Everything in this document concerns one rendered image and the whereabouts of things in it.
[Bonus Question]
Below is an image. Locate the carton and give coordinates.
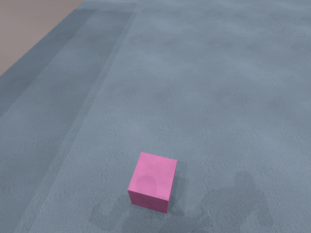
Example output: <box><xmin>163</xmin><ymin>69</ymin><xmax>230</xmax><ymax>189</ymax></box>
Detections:
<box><xmin>127</xmin><ymin>152</ymin><xmax>177</xmax><ymax>214</ymax></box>

